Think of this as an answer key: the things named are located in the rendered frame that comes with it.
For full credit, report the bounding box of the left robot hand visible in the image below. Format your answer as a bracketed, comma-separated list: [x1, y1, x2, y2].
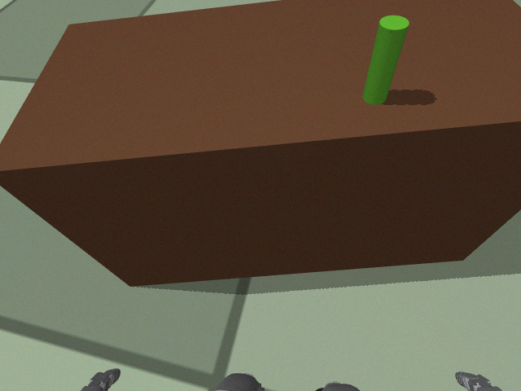
[81, 368, 120, 391]

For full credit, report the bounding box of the right robot hand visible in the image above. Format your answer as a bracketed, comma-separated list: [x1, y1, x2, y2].
[455, 372, 502, 391]

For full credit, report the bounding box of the can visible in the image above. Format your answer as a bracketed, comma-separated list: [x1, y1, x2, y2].
[362, 15, 409, 105]

